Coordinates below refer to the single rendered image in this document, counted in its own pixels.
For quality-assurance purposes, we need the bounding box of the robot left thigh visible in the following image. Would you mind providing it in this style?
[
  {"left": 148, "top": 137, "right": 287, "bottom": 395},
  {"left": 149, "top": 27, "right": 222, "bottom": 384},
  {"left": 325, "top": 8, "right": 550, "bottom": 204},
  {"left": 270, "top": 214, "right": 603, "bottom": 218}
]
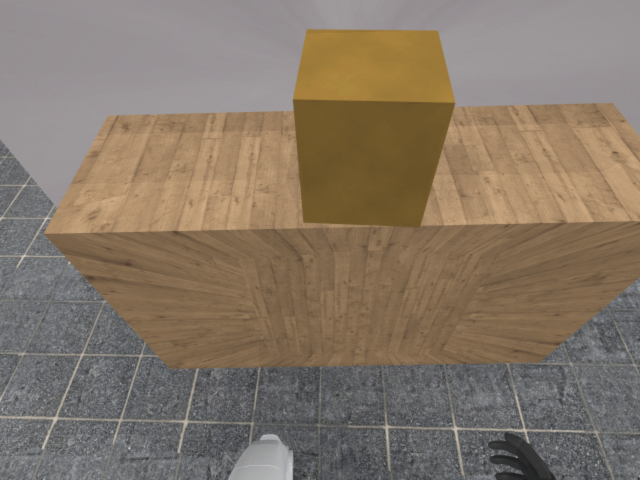
[{"left": 228, "top": 440, "right": 293, "bottom": 480}]

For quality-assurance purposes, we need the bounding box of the right robot hand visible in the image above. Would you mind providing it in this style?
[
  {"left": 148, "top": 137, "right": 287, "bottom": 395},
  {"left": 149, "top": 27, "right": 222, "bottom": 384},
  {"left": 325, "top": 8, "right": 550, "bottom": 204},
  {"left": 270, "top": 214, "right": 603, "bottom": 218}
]
[{"left": 488, "top": 433, "right": 556, "bottom": 480}]

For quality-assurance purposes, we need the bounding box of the robot left shin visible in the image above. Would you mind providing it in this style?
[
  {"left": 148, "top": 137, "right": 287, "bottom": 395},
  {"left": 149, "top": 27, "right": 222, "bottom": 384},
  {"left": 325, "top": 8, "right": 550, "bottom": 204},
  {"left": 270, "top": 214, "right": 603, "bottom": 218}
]
[{"left": 260, "top": 434, "right": 283, "bottom": 444}]

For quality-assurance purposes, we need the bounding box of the carton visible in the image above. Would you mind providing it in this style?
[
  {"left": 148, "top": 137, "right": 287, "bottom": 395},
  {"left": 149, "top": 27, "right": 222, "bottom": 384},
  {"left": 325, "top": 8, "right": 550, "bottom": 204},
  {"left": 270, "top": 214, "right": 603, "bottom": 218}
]
[{"left": 293, "top": 29, "right": 455, "bottom": 227}]

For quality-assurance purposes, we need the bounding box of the pedestal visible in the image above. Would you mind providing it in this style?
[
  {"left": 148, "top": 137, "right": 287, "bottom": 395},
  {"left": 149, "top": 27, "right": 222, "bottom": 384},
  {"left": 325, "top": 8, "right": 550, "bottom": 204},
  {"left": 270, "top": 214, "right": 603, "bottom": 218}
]
[{"left": 44, "top": 103, "right": 640, "bottom": 369}]

